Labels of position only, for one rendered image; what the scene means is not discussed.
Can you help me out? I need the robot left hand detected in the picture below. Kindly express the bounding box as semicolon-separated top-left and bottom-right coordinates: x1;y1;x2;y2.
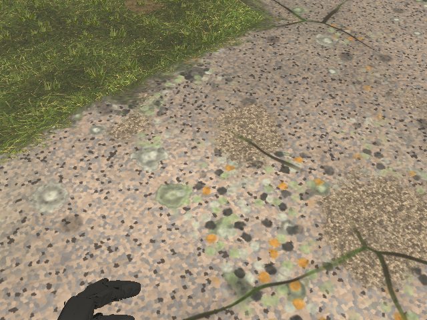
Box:
57;278;141;320

